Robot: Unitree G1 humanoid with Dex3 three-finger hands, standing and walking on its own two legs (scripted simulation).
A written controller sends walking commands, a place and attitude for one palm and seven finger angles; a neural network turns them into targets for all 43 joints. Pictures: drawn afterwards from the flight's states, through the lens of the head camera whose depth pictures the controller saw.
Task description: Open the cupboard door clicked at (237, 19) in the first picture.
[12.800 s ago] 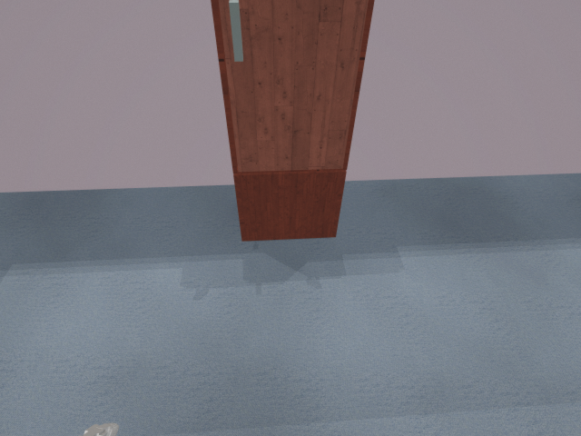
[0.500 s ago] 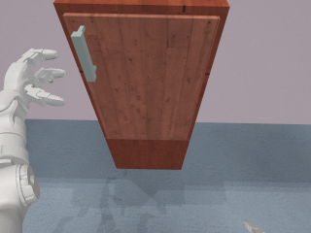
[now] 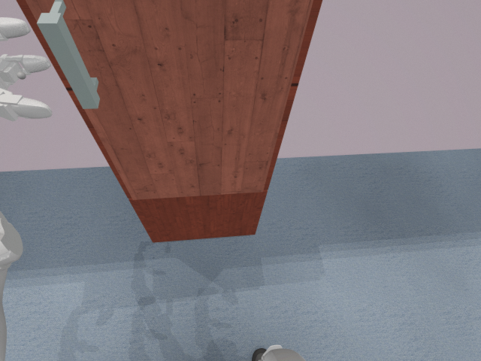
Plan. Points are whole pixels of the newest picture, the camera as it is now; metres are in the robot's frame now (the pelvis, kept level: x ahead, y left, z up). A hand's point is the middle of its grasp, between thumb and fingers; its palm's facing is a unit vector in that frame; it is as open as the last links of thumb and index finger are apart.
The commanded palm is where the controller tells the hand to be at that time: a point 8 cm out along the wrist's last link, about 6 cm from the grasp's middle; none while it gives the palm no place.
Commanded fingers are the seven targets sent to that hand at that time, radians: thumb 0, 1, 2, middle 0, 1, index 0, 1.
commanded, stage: move the hooked fingers beside the handle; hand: left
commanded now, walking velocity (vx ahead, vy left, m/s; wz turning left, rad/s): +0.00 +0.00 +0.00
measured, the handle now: (76, 58) +0.55 +0.21 +0.17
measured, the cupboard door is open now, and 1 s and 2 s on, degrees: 0 0 0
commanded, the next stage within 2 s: slide the fingers in behind the handle in 1.18 s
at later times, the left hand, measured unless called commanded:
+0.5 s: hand (23, 85) +0.49 +0.26 +0.17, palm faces +0.00 -1.00 +0.01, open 14.0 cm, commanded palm +0.47 +0.31 +0.17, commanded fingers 0.00 -0.50 0.30 -0.30 -1.20 -0.30 -1.20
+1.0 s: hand (29, 82) +0.49 +0.26 +0.17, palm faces +0.02 -1.00 -0.01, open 14.0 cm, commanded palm +0.48 +0.32 +0.17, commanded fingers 0.00 -0.50 0.30 -0.30 -1.20 -0.30 -1.20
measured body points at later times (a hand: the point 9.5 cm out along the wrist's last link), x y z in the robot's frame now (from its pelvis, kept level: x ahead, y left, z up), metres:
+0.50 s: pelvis +0.02 +0.01 +0.00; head +0.08 +0.02 +0.44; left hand +0.48 +0.32 +0.17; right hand +0.06 -0.26 -0.11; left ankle -0.02 +0.11 -0.72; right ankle +0.02 -0.13 -0.72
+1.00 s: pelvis +0.00 +0.00 +0.00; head +0.09 +0.00 +0.44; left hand +0.49 +0.31 +0.17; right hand +0.00 -0.29 -0.11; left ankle -0.02 +0.11 -0.72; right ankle +0.02 -0.13 -0.72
